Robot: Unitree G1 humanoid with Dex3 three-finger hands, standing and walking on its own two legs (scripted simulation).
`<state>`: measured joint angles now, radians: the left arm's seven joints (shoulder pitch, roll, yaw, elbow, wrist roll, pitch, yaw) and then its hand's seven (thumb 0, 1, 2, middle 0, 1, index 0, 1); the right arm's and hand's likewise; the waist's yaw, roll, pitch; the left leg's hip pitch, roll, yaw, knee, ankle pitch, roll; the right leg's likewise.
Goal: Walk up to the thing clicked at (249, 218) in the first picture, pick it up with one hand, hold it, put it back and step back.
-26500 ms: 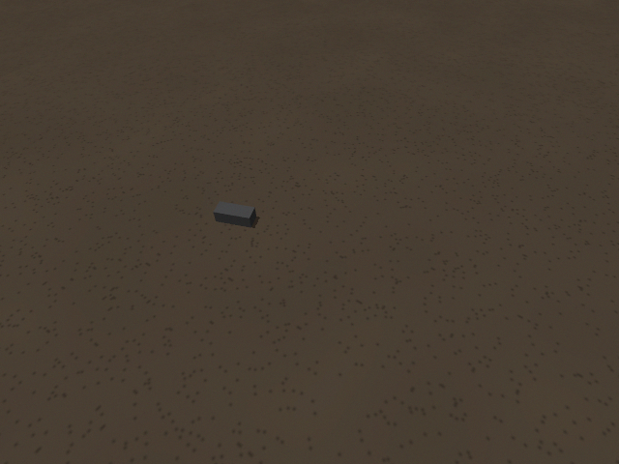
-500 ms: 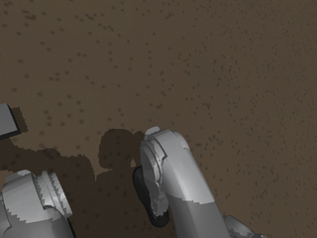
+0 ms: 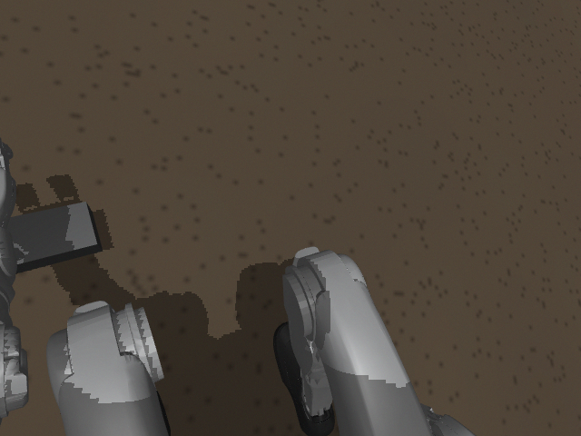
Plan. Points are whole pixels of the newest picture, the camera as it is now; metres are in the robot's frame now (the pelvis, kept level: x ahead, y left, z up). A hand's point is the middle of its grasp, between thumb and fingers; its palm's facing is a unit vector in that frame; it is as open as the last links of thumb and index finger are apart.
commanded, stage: withdraw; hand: left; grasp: from above
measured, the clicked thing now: (33, 241) +0.43 +0.29 -0.28
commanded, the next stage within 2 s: home in 0.60 s
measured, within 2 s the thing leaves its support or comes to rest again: neither
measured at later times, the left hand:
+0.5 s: hand out of the picture +0.40 +0.29 -0.13, palm faces -0.49 -0.11 -0.87, open 13.9 cm
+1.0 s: hand out of the picture +0.41 +0.30 -0.05, palm faces -0.33 -0.25 -0.91, open 11.8 cm
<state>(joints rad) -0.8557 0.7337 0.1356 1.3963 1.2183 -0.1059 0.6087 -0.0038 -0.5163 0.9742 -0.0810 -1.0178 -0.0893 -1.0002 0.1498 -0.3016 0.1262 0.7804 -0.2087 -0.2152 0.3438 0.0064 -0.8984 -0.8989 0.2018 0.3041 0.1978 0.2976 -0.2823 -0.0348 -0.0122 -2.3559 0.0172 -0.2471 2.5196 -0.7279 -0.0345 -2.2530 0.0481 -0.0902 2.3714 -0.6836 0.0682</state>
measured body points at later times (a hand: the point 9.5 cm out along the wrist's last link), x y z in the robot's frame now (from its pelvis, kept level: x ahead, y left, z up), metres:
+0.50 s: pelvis -0.02 -0.01 +0.03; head +0.19 +0.07 +0.42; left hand +0.43 +0.30 -0.08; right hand +0.07 -0.29 -0.06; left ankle +0.06 +0.13 -0.27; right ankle +0.11 -0.13 -0.27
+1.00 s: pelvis -0.01 -0.01 +0.07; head +0.19 +0.05 +0.47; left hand +0.42 +0.31 +0.00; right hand +0.08 -0.26 -0.06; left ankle +0.06 +0.13 -0.27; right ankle +0.11 -0.13 -0.27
